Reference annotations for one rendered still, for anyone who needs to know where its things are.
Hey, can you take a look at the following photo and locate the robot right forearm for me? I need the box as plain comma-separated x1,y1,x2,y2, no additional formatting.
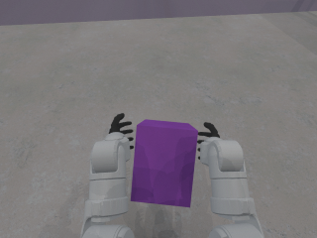
200,137,264,237

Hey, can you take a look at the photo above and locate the left robot hand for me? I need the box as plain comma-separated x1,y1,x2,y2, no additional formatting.
109,113,134,150

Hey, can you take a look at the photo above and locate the robot left forearm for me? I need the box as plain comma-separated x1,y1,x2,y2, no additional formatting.
80,132,131,238

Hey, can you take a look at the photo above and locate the left robot upper arm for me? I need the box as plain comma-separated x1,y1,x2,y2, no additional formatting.
82,224,135,238

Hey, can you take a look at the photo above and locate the right robot hand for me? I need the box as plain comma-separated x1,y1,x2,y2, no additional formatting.
197,122,220,160

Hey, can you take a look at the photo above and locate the carton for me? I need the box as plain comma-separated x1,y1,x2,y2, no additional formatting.
131,119,198,207

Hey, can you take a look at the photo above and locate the right robot upper arm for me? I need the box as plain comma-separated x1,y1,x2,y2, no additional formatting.
208,222,264,238

